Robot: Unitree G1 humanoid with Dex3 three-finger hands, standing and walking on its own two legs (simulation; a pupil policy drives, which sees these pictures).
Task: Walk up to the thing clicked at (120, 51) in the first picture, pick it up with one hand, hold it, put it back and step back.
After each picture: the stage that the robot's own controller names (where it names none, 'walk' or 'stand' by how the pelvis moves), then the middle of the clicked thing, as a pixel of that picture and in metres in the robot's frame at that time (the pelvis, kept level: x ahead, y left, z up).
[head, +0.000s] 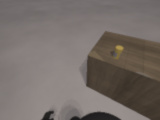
stand; (117, 52) +0.65 -0.20 +0.00
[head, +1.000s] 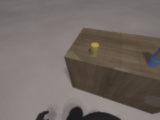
rise first; (94, 49) +0.60 +0.04 +0.03
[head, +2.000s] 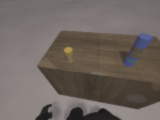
stand; (69, 55) +0.50 +0.22 +0.04
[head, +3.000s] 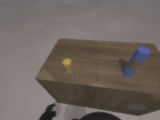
stand; (68, 66) +0.43 +0.22 +0.00
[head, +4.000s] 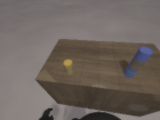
stand; (69, 67) +0.42 +0.21 +0.01
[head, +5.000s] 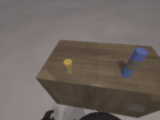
stand; (68, 66) +0.44 +0.22 +0.00
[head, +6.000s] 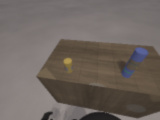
stand; (68, 65) +0.44 +0.22 +0.00
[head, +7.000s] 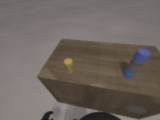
stand; (69, 66) +0.44 +0.22 +0.00
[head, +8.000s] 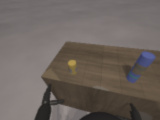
rise first; (72, 67) +0.44 +0.20 +0.00
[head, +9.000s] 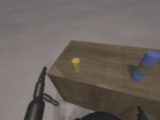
go down; (76, 65) +0.46 +0.19 +0.00
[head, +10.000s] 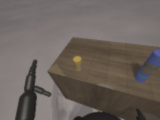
go down; (78, 63) +0.46 +0.18 +0.01
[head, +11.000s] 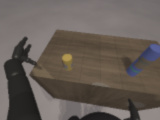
go down; (68, 62) +0.43 +0.17 +0.03
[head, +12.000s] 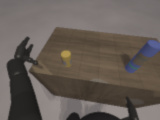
close in; (66, 59) +0.45 +0.18 +0.04
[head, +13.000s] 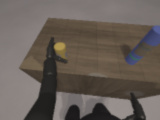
close; (61, 52) +0.46 +0.19 +0.08
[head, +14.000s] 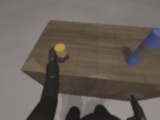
lift; (61, 53) +0.46 +0.20 +0.07
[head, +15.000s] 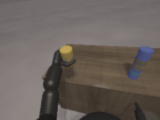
lift; (67, 57) +0.34 +0.16 +0.24
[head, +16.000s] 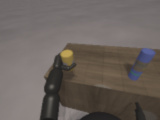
hold; (68, 60) +0.33 +0.17 +0.20
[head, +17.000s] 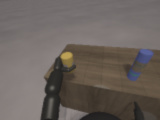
hold; (68, 63) +0.33 +0.17 +0.19
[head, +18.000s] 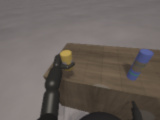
crouch; (67, 60) +0.35 +0.18 +0.18
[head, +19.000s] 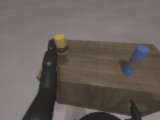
crouch; (61, 45) +0.46 +0.21 +0.21
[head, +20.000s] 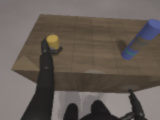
lower; (54, 45) +0.51 +0.21 +0.09
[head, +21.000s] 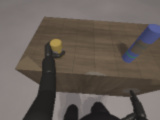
lower; (57, 49) +0.49 +0.20 +0.08
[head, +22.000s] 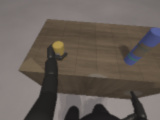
lower; (59, 51) +0.48 +0.20 +0.07
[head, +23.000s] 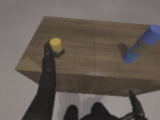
lower; (57, 48) +0.50 +0.20 +0.08
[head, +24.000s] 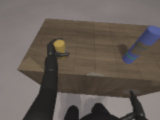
open; (61, 49) +0.49 +0.18 +0.07
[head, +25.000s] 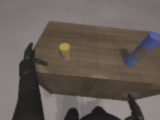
sink last; (65, 52) +0.48 +0.17 +0.06
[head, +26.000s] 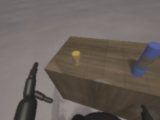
stand; (76, 58) +0.50 +0.19 +0.05
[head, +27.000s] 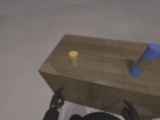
stand; (74, 58) +0.48 +0.18 +0.05
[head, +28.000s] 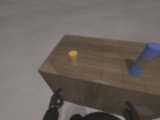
stand; (73, 58) +0.48 +0.18 +0.05
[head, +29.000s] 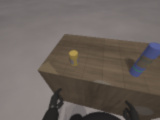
stand; (74, 58) +0.48 +0.17 +0.06
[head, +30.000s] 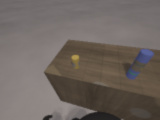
stand; (75, 62) +0.50 +0.18 +0.00
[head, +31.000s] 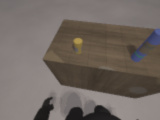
walk; (78, 46) +0.56 +0.14 +0.02
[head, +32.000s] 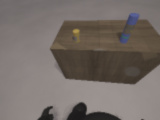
walk; (76, 36) +0.76 +0.22 +0.02
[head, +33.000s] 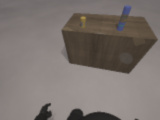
stand; (83, 22) +1.10 +0.21 +0.03
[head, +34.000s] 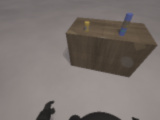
stand; (86, 26) +1.12 +0.15 +0.01
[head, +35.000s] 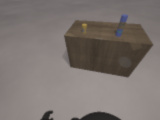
stand; (84, 28) +1.13 +0.17 +0.00
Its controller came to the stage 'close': yes
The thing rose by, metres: 0.20
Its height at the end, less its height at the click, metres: +0.00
